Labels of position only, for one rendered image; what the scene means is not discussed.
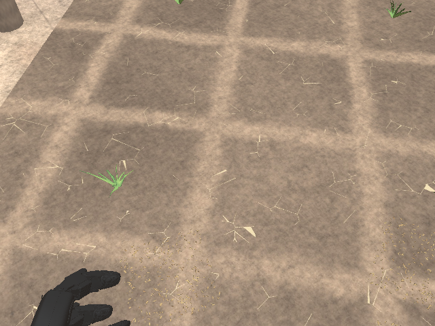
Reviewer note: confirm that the left robot hand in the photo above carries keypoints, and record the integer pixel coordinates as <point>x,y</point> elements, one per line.
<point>57,307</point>

